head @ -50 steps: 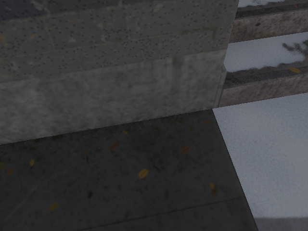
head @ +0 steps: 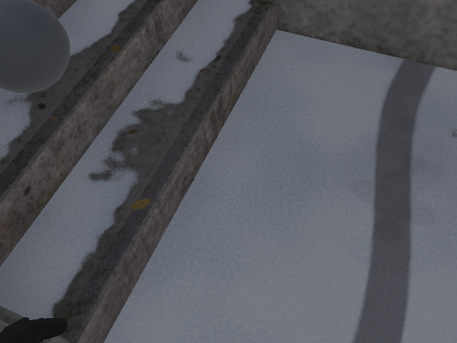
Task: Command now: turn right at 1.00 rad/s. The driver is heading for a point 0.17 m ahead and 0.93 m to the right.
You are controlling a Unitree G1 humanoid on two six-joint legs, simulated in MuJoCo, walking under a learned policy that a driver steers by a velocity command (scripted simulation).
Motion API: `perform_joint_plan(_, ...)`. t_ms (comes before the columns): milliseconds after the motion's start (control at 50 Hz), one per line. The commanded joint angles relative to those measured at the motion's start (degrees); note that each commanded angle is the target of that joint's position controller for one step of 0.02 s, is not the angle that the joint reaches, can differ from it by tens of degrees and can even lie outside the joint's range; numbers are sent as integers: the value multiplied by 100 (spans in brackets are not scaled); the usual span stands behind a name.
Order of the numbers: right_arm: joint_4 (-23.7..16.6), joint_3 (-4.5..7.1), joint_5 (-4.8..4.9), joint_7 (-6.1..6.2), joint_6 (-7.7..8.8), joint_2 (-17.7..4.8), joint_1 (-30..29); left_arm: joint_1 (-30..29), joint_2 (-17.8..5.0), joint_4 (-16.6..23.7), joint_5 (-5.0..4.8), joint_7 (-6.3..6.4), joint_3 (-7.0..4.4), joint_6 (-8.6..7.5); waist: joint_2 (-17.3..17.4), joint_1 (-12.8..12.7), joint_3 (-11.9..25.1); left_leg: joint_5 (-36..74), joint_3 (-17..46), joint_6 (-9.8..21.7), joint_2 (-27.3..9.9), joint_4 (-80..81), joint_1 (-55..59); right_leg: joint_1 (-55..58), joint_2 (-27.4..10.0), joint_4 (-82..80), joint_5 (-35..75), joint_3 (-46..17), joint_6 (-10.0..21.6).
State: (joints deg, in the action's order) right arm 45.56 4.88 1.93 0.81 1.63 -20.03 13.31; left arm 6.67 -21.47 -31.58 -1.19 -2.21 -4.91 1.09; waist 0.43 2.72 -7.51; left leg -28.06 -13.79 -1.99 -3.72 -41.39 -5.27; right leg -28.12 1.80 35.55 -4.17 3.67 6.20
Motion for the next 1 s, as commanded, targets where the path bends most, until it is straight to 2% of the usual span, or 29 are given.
perform_joint_plan(20,-1098,-234,-207,-186,94,-104,-295,1366,-1459,351,442,138,-311,-36,-2135,-521,3011,-1418,1418,-528,1135,-5515,-3743,5110,-2154,-985,6075,-4868,2409)
perform_joint_plan(40,-1098,-204,-185,-256,55,-469,-790,1156,-1386,447,344,87,-367,7,-1245,-914,3646,-901,2190,-424,756,-6438,-4094,5242,-2205,-1130,4750,-4830,2385)
perform_joint_plan(80,-859,-53,-312,-107,46,-895,-744,410,-1053,619,29,150,-259,-100,396,-292,1609,-37,2196,-176,391,-4472,-3504,2793,-1309,-1186,2989,-3345,1413)
perform_joint_plan(120,-957,-18,-265,-75,7,-868,-878,290,-838,502,-94,257,-151,-70,546,-49,1155,271,2272,-209,287,-3175,-2779,1714,-939,-1523,2191,-3126,1128)
perform_joint_plan(140,-874,-139,-319,-196,131,-442,-250,420,-432,399,-226,285,44,-146,221,127,2090,655,2139,-193,127,-2277,-2173,1394,-701,-1685,-2869,-2962,915)
perform_joint_plan(160,-1028,-128,-164,-233,134,-373,-724,64,-533,547,-158,349,1,-199,-597,-30,1396,912,1821,-291,290,-1669,-2033,786,-553,-2009,-3011,-2913,895)
perform_joint_plan(200,-1184,-120,-98,-187,170,-207,-1337,210,-700,412,-45,430,-81,-272,-523,-272,1169,915,1757,-303,551,-303,-1355,419,-326,-2050,-2694,-2758,797)
perform_joint_plan(220,-1419,-280,-379,-192,144,261,-1509,375,-660,277,19,415,-69,-198,-796,-305,1044,625,1651,-225,575,282,-998,480,-197,-1991,-2032,-2524,785)
perform_joint_plan(240,-1550,-247,-440,-74,127,177,-2353,451,-890,303,192,388,-233,-104,-992,-657,94,809,1529,-316,997,926,-1800,1367,-52,-1343,2799,-2817,473)
perform_joint_plan(300,-1008,17,-272,15,-6,-286,-747,640,-737,362,-121,350,-295,54,-1097,-242,1506,2479,1875,-390,580,1761,-890,2178,-163,-709,2324,-3003,-41)
perform_joint_plan(320,-909,83,130,-13,36,-546,-277,233,-352,641,-217,330,-202,-21,-56,-96,1948,2265,1990,-217,200,438,818,-470,-471,-706,-3747,-3125,119)
perform_joint_plan(340,-927,93,35,-61,27,-349,361,-496,-106,921,-205,229,-28,-195,782,708,1388,898,2266,14,-260,558,1727,-2532,25,523,-4226,-2382,-77)
perform_joint_plan(360,-923,173,-290,-73,65,-660,638,-472,547,1095,-296,193,208,-324,2305,634,1372,-1704,4337,645,-1654,2183,1598,-3334,498,2670,-2952,-1201,-321)
perform_joint_plan(380,-1273,156,-432,-31,172,-768,-426,-96,167,1116,-329,271,155,-332,2286,30,1101,-2235,5355,859,-2047,2848,779,-3381,-238,3545,-1898,-1039,-459)
perform_joint_plan(420,-1398,67,-309,35,247,-411,-649,567,-329,622,-24,352,-14,-225,1090,-269,1042,-1436,4285,725,-1590,2565,265,-2891,-494,4456,-1387,-796,-596)
perform_joint_plan(440,-1264,39,-563,80,39,-51,-1077,773,-641,388,274,359,-268,120,-375,-511,303,6949,3500,1289,-2060,1553,-790,-1444,-218,4997,-2793,-1623,-1205)
perform_joint_plan(460,-1126,122,-552,111,-54,-413,-990,1319,-548,367,216,416,-306,176,-47,-743,550,9281,2786,1336,-2032,1377,-909,-1208,-119,5179,-3037,-1235,-1405)
perform_joint_plan(540,-985,116,-600,117,-394,-337,-1294,1003,-359,431,-209,472,-334,415,871,-658,1165,6587,1159,1220,-1056,1627,-354,-942,21,4983,-1728,-450,-1418)
perform_joint_plan(560,-800,238,-232,56,-169,-745,-258,739,-243,534,-519,351,-106,181,892,-331,1698,-508,1419,759,-921,2596,398,-1547,-371,4423,-773,-283,-1229)
perform_joint_plan(600,-954,235,-218,120,-9,-791,-447,68,23,841,-372,310,9,106,1500,-138,777,-1440,1869,730,-1495,3252,2,-2026,-707,3889,-560,-392,-1203)
perform_joint_plan(660,-599,324,-583,236,154,-611,489,-444,427,956,-275,90,140,-35,928,283,466,-352,1435,682,-1794,2858,946,-2210,-1013,2336,-1185,-616,-724)
perform_joint_plan(800,-150,426,-246,79,130,-1158,686,-962,217,1158,-301,60,174,-211,742,172,-629,556,314,744,-1847,3490,1057,-2040,-1243,1448,-2053,-33,-177)
perform_joint_plan(840,-159,344,-237,37,152,-1247,-111,327,-62,571,-344,5,-42,-67,955,-840,417,3521,-305,639,-1682,2479,524,260,-552,1454,-1808,636,132)
perform_joint_plan(880,-458,249,-99,35,263,-1058,-917,3376,-894,-723,-365,28,-567,-27,-148,-2505,1366,5486,-666,352,-1077,-1643,-1795,4317,608,790,-948,892,557)
perform_joint_plan(900,-1176,11,-200,-26,425,-2,-840,2810,-1609,-806,-274,23,-613,-122,-3028,-1359,1070,-143,22,-60,149,-4151,-4424,4963,-478,-691,-2529,-2463,1410)
perform_joint_plan(920,-1498,-22,-124,-18,696,-338,-1241,2475,-1001,-366,-104,-6,-332,-393,-2499,-1264,2164,-338,1723,78,480,-4874,-4917,5047,-1392,-2045,-3895,-5019,1858)
perform_joint_plan(940,-1679,34,169,-28,831,-620,-1855,2315,-490,-390,7,4,-203,-561,-1596,-1308,1446,63,1857,283,292,-4786,-5463,4669,-1743,-2371,-3600,-5083,1648)
perform_joint_plan(960,-1645,-118,187,8,903,-132,-1445,2134,-491,-499,65,62,-153,-697,-690,-922,1073,328,2008,379,75,-4285,-5397,4119,-1823,-2195,-2861,-4880,1603)
perform_joint_plan(1000,-1160,-94,-81,-125,821,-353,-733,1628,-232,-396,-9,19,-73,-681,-248,-395,969,1051,2171,436,-335,-3017,-4253,3046,-1331,-1923,-2214,-3540,1297)
